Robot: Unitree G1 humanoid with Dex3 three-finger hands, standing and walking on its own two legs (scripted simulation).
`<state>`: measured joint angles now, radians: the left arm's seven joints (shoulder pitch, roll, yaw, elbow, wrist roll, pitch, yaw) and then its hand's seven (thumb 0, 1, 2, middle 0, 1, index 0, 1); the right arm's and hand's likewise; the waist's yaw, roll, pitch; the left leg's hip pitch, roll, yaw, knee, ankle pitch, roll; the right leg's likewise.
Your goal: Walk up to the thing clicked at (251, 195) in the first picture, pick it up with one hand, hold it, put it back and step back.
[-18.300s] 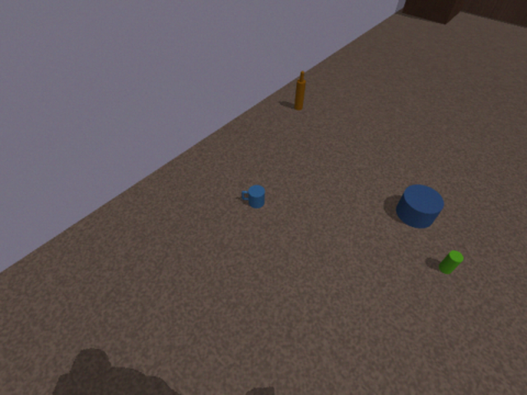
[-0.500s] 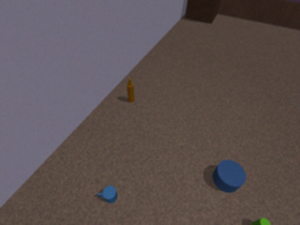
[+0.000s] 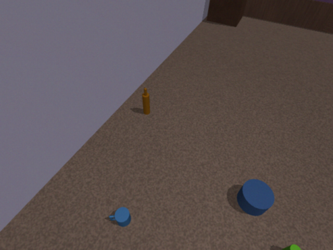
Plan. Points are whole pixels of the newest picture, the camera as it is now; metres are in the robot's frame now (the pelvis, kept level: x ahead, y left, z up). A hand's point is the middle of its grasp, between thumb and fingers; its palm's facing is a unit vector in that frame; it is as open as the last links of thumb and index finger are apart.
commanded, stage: stand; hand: left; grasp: from above
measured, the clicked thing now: (120, 217) +0.42 +0.25 -0.74
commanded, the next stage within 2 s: rise first in 0.54 s
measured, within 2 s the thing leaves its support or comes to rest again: neither
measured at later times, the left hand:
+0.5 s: hand out of the picture +0.07 +0.25 -0.16, palm faces -0.02 -0.94 -0.34, open 7.4 cm
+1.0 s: hand out of the picture +0.14 +0.25 -0.18, palm faces -0.06 -0.93 -0.37, open 11.1 cm
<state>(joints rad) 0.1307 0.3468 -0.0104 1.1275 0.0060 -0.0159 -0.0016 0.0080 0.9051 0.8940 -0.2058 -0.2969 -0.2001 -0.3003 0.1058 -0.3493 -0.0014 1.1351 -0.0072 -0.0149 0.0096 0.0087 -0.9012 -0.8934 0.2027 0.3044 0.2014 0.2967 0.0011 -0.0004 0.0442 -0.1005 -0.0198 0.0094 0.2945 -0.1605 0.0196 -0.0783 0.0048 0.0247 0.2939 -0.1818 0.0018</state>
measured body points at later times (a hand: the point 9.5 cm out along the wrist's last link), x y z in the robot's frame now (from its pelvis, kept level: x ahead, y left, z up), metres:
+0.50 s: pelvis +0.00 +0.00 +0.00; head +0.01 +0.00 +0.45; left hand +0.07 +0.30 -0.13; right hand +0.08 -0.30 -0.13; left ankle +0.00 +0.11 -0.75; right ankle -0.01 -0.12 -0.75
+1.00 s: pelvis -0.01 +0.00 -0.03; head +0.04 +0.01 +0.41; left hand +0.14 +0.30 -0.16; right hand +0.10 -0.26 -0.15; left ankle +0.00 +0.11 -0.75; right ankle -0.01 -0.12 -0.75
